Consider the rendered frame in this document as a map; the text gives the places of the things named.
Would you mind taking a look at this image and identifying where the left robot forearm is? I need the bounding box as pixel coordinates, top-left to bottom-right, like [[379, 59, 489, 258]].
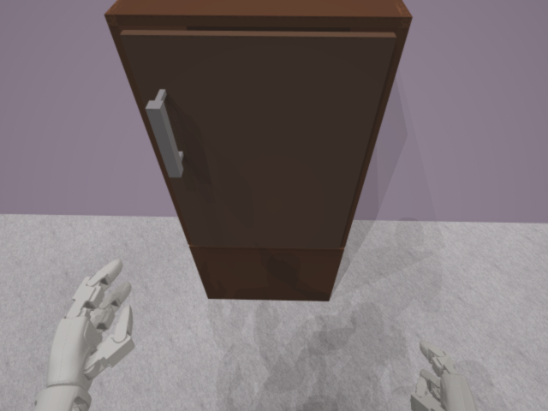
[[34, 384, 92, 411]]

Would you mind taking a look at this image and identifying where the cupboard door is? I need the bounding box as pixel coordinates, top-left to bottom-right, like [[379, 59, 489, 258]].
[[120, 30, 396, 249]]

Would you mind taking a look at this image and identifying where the handle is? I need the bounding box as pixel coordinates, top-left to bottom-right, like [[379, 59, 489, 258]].
[[146, 89, 183, 177]]

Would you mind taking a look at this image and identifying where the left robot hand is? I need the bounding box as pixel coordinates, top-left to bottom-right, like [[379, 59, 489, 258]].
[[46, 259, 134, 391]]

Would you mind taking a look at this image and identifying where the right robot hand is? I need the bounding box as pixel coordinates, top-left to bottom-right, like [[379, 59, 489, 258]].
[[411, 340, 478, 411]]

